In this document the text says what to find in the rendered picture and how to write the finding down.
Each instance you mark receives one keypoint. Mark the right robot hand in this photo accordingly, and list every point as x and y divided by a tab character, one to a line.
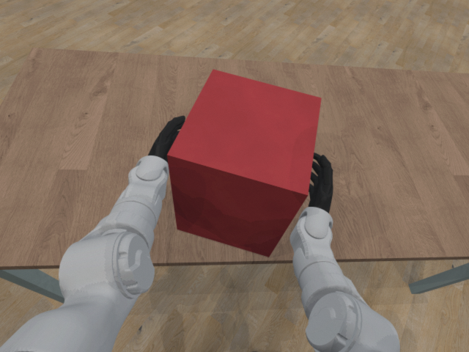
322	191

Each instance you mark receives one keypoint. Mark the robot left forearm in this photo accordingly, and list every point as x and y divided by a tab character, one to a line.
138	208

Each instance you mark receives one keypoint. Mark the table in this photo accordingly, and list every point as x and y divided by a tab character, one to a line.
74	123

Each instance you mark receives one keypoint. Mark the left robot upper arm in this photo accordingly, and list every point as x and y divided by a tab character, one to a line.
101	279

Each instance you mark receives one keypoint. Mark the carton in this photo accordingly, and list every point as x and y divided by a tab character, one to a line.
240	167

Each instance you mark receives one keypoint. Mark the robot right forearm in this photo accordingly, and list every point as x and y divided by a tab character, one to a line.
315	267

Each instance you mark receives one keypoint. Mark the right robot upper arm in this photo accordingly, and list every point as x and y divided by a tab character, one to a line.
341	323

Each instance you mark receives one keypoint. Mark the left robot hand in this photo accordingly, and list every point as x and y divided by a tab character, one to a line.
166	138

